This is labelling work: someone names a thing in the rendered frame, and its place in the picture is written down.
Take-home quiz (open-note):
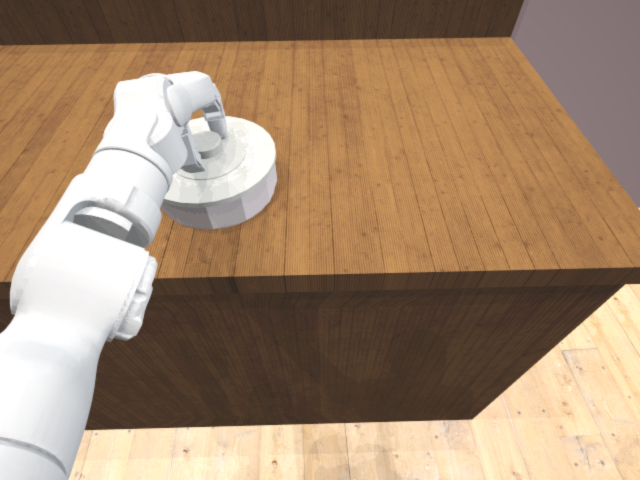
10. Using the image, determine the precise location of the robot left hand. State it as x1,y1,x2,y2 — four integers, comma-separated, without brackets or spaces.
168,71,227,173

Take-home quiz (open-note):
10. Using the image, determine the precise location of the left robot forearm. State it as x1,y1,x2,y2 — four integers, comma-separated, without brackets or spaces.
10,73,192,315

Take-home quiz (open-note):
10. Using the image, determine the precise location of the lid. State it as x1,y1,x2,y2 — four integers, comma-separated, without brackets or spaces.
163,116,276,208

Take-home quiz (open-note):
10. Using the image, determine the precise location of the knob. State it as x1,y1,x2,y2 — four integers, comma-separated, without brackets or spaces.
193,131,223,159

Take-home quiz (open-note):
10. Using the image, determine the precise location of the table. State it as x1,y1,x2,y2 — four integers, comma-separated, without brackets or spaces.
0,0,640,430

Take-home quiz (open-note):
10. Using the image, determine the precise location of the left robot upper arm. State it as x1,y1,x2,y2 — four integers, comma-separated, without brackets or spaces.
0,221,158,480

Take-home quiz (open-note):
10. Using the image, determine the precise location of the pot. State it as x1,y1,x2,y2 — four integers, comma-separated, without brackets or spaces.
160,166,277,230

